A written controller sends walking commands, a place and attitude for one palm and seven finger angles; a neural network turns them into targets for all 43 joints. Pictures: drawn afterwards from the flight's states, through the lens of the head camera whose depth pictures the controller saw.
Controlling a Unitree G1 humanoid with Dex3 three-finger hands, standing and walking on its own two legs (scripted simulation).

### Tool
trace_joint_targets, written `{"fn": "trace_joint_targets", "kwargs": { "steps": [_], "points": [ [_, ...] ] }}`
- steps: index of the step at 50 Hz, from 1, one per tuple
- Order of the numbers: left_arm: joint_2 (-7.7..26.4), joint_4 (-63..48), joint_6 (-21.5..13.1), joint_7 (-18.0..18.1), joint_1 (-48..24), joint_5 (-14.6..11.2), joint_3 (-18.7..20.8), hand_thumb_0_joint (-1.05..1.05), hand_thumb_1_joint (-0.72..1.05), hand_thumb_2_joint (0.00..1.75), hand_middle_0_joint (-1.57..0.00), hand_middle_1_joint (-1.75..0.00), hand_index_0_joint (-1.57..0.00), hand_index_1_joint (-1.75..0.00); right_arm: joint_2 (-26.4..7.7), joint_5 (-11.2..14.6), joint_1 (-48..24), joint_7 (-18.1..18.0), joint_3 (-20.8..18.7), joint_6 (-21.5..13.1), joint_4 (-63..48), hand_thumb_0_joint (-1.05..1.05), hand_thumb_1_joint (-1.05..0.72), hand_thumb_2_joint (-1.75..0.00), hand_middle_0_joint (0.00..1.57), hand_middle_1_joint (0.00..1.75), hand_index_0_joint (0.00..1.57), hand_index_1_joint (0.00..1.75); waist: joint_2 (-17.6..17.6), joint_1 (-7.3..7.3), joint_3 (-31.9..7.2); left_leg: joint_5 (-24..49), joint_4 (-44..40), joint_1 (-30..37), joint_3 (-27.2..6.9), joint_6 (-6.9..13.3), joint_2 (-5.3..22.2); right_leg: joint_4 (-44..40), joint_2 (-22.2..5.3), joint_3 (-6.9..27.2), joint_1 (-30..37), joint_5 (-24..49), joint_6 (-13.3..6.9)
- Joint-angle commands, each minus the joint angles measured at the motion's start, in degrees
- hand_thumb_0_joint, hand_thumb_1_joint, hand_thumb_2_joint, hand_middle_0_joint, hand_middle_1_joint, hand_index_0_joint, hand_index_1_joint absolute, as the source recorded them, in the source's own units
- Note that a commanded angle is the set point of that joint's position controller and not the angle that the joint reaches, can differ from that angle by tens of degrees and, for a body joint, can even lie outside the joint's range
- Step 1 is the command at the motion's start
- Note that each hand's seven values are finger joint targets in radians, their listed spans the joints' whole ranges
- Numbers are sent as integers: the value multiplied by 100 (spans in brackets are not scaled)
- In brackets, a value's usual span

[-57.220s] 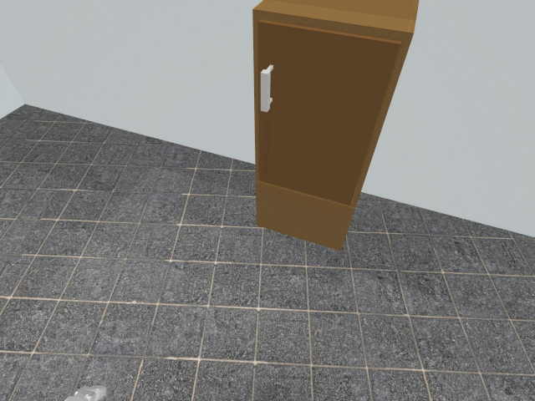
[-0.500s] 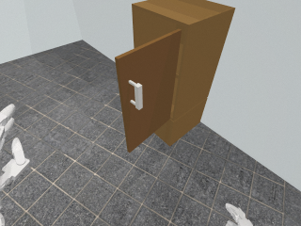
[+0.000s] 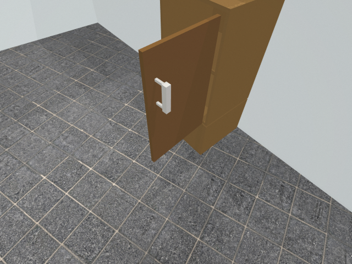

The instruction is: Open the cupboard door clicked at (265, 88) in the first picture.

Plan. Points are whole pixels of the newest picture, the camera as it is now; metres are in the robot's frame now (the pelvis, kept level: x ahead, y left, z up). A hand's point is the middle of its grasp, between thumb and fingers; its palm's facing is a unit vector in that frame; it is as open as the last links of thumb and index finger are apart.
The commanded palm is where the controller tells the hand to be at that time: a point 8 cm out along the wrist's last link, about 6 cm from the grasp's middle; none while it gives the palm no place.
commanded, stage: let the arm hang, fingers relaxed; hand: left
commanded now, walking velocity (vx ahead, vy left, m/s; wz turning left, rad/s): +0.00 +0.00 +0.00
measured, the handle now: (162, 95) +0.63 +0.09 -0.02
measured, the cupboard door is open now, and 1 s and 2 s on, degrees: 95 95 95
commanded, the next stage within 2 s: look to check the result in 0.58 s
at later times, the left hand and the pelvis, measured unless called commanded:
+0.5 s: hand out of the picture +0.00 +0.16 -0.18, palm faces +0.01 -0.99 -0.16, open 7.3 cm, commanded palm none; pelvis +0.01 +0.00 +0.00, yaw -1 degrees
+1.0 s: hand out of the picture +0.00 +0.16 -0.18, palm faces +0.02 -0.98 -0.18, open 7.3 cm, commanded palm none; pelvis +0.02 -0.01 +0.00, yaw -1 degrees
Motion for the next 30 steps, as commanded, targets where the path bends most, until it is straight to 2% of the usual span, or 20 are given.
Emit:
{"fn": "trace_joint_targets", "kwargs": {
  "steps": [1,8,11,13,16,19,23,27,30],
  "points": [
    [429,-138,-132,71,90,15,78,0,90,90,-20,-30,-20,-30,-602,-5,206,-93,-156,-113,-154,0,-90,-90,20,30,20,30,-23,-73,-94,-381,-488,413,-475,129,476,-718,-759,686,-598,-383,-120],
    [261,-25,-118,115,314,17,74,0,90,90,-20,-30,-20,-30,-405,-14,412,-97,-137,-121,-3,0,-90,-90,20,30,20,30,-126,-49,37,-491,-588,318,-479,154,476,-592,-725,655,-659,-451,-97],
    [196,-22,-115,126,348,23,85,0,90,90,-20,-30,-20,-30,-323,-21,446,-99,-128,-127,25,0,-90,-90,20,30,20,30,32,-40,102,-542,-622,240,-490,153,464,-525,-700,643,-670,-409,-84],
    [159,-34,-120,131,364,31,92,0,90,90,-20,-30,-20,-30,-297,-22,469,-101,-135,-139,26,0,-90,-90,20,30,20,30,-40,-37,127,-558,-653,200,-500,160,462,-500,-697,655,-667,-368,-79],
    [114,-45,-110,137,369,40,105,0,90,90,-20,-30,-20,-30,-236,-31,473,-100,-139,-133,32,0,-90,-90,20,30,20,30,136,-29,239,-780,-718,96,-523,160,455,-473,-676,640,-739,-452,-74],
    [65,-67,-136,141,411,44,115,0,90,90,-20,-30,-20,-30,-235,-21,484,-107,-151,-158,-2,0,-90,-90,20,30,20,30,-8,-10,167,-598,-651,175,-483,165,450,-463,-674,646,-712,-310,-74],
    [62,-79,-141,137,355,36,121,0,90,90,-20,-30,-20,-30,-204,-31,518,-110,-145,-171,3,0,-90,-90,20,30,20,30,139,-39,130,-507,-643,185,-467,151,441,-446,-689,661,-670,-217,-72],
    [51,-84,-173,141,376,32,127,0,90,90,-20,-30,-20,-30,-203,-20,508,-119,-148,-197,-8,0,-90,-90,20,30,20,30,57,-34,-29,-40,-521,365,-418,165,456,-461,-719,666,-548,107,-75],
    [49,-73,-178,144,356,29,119,0,90,90,-20,-30,-20,-30,-227,-13,494,-125,-150,-193,8,0,-90,-90,20,30,20,30,49,-53,32,23,-498,407,-405,162,474,-499,-724,664,-587,102,-72]
  ]
}}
